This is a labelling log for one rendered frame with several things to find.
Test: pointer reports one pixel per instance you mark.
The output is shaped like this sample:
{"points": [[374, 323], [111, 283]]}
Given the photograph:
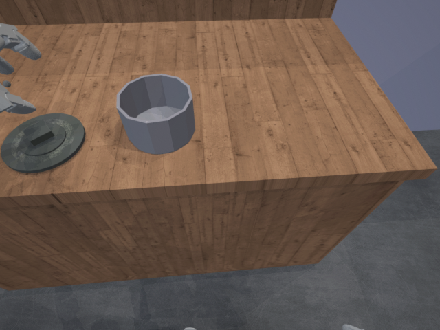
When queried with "knob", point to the knob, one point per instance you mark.
{"points": [[38, 133]]}

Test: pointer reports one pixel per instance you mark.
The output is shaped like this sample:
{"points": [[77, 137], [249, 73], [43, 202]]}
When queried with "pot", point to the pot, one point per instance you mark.
{"points": [[157, 113]]}

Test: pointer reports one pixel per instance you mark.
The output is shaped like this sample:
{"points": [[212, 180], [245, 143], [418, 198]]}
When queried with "table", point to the table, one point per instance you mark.
{"points": [[295, 143]]}

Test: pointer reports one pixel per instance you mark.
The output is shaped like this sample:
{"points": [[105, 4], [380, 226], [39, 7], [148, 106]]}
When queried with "lid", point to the lid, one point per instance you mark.
{"points": [[21, 155]]}

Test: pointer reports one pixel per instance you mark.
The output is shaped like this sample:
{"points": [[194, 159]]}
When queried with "robot left hand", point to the robot left hand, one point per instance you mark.
{"points": [[10, 38]]}

